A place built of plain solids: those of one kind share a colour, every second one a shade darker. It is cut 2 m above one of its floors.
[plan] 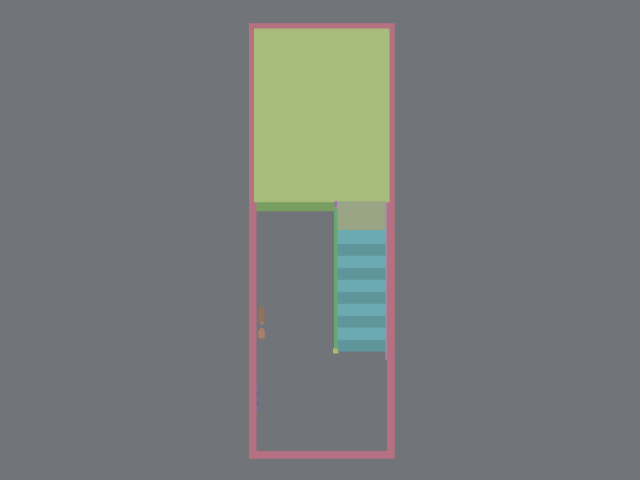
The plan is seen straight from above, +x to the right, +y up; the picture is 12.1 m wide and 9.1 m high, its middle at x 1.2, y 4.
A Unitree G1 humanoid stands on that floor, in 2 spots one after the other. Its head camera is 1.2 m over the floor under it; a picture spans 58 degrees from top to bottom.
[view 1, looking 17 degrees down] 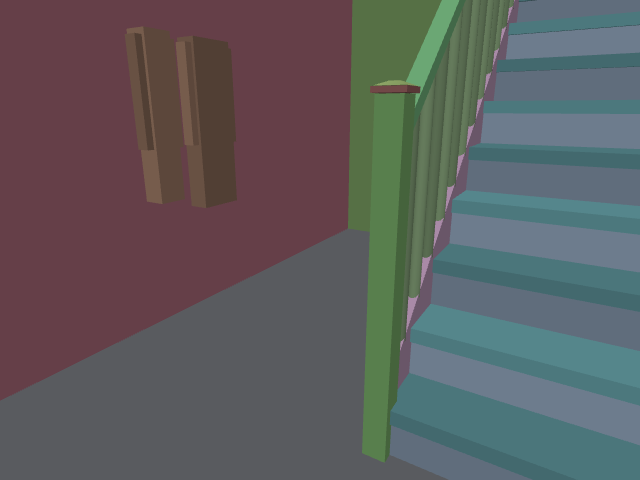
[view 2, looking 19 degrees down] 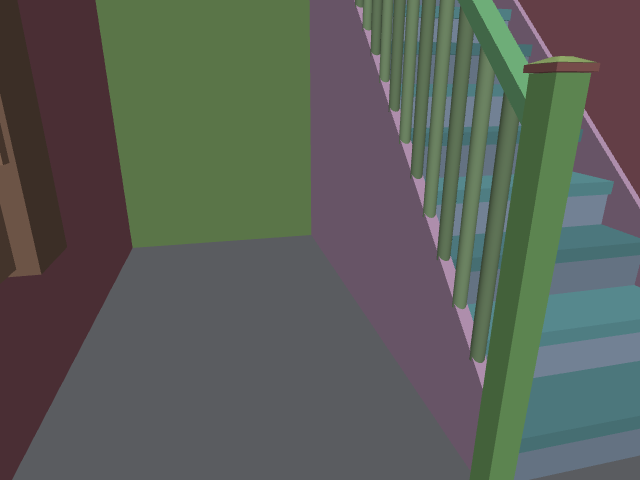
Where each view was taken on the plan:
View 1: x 1.98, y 0.68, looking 121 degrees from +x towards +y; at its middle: wall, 4.03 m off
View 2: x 0.73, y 1.00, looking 77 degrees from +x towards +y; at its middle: string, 3.48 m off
